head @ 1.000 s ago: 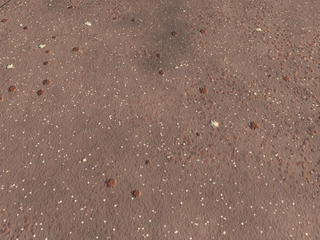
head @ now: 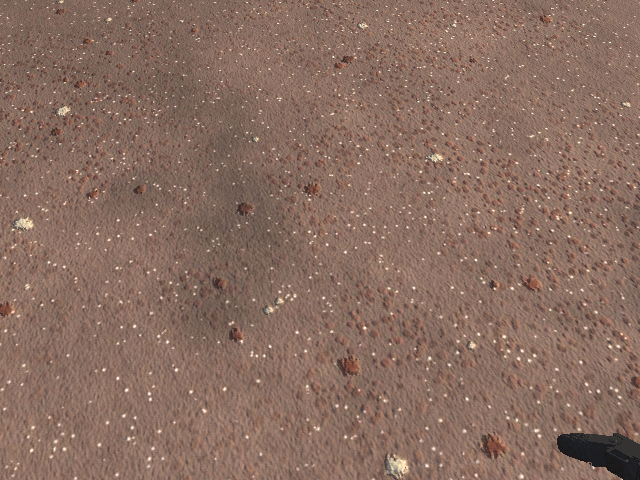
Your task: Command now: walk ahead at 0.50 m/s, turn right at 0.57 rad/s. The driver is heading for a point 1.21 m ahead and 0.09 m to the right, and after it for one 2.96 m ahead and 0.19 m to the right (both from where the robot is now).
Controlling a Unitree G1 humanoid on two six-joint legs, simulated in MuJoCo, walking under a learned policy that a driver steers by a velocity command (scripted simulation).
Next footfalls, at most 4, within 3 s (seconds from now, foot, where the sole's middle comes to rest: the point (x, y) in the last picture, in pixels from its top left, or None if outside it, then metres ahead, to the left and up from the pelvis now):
0.04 left None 0.19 0.14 -0.77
0.56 right None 0.41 -0.19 -0.77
1.06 left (350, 467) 0.50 0.03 -0.77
1.56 right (464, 466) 0.52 -0.20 -0.77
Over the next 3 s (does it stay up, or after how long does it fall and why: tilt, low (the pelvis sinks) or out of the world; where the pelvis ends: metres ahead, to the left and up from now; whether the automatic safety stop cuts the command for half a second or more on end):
stays up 1.02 -0.04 0.00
